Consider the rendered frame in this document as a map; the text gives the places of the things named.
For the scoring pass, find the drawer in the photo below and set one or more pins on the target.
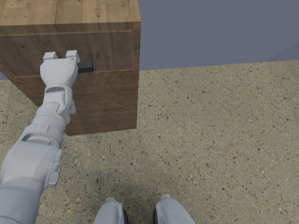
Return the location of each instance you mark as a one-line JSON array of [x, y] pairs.
[[22, 54]]

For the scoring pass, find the left robot upper arm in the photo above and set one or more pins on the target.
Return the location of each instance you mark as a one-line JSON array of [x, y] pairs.
[[31, 168]]

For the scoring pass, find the handle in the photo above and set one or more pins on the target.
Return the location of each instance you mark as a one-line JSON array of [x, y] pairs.
[[85, 67]]

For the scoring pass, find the cabinet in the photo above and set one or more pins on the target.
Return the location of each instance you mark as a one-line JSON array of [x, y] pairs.
[[105, 101]]

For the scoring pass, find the robot left hand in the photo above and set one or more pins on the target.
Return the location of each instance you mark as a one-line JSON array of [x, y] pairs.
[[60, 71]]

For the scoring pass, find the robot right thigh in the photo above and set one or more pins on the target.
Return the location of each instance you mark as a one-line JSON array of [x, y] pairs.
[[170, 211]]

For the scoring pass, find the left robot shin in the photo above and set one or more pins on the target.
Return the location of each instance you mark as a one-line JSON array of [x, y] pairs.
[[109, 200]]

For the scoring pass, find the robot left forearm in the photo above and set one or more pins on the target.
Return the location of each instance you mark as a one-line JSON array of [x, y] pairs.
[[48, 126]]

